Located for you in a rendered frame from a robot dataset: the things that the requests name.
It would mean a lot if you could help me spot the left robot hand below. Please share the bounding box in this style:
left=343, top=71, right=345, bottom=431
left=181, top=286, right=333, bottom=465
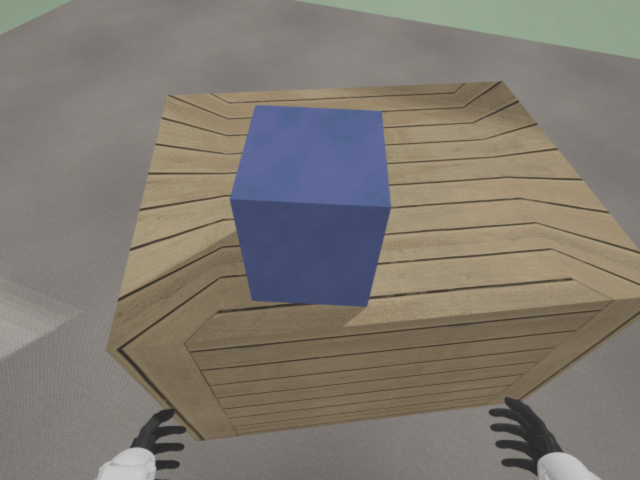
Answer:
left=130, top=409, right=186, bottom=480

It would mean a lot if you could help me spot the pedestal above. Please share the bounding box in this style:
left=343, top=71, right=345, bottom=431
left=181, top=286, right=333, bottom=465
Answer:
left=106, top=81, right=640, bottom=441

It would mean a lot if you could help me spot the robot left forearm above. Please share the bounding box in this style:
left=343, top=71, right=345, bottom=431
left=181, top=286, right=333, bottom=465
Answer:
left=94, top=447, right=156, bottom=480

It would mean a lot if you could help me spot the right robot hand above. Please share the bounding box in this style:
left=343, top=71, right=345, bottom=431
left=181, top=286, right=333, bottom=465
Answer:
left=489, top=397, right=564, bottom=476

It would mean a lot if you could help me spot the robot right forearm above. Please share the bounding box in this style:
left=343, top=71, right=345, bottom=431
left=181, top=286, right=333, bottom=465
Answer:
left=537, top=452, right=601, bottom=480

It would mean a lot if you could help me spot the carton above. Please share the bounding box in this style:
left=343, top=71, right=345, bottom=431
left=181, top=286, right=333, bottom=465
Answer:
left=230, top=105, right=391, bottom=307

